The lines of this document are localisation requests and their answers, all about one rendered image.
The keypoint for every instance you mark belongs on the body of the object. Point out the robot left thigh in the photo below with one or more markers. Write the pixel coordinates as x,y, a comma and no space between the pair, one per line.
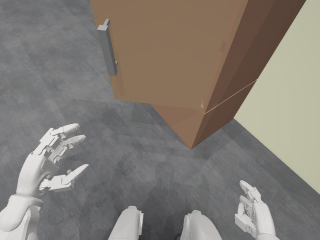
128,226

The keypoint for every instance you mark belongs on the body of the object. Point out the robot thigh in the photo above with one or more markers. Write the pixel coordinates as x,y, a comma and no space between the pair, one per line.
128,226
199,227

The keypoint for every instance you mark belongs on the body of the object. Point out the robot right thigh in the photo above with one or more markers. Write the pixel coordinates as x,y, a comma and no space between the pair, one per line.
199,227

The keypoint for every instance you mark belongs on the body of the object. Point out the handle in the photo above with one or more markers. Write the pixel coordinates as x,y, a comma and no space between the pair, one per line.
107,48

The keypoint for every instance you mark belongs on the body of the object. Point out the right robot hand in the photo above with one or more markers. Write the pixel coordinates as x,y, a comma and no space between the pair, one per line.
259,220

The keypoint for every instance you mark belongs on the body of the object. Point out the left robot hand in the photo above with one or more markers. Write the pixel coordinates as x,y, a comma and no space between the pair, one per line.
38,165

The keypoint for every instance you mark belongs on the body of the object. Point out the cupboard door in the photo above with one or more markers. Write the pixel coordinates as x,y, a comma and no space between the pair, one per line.
166,49

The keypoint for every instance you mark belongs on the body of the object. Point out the robot left forearm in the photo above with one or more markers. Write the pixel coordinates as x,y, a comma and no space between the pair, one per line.
20,218

